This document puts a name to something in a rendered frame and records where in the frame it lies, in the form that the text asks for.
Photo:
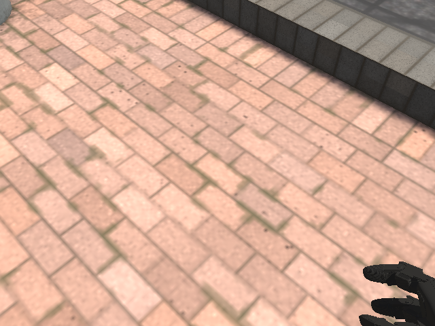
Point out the right robot hand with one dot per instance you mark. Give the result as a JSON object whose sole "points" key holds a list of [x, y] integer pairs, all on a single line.
{"points": [[416, 312]]}

